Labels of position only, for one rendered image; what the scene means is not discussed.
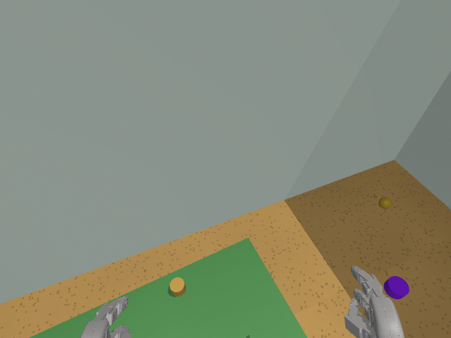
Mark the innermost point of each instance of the left robot hand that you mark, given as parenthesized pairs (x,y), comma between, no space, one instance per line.
(106,316)

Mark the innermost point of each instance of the right robot hand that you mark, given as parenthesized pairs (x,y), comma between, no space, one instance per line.
(382,318)

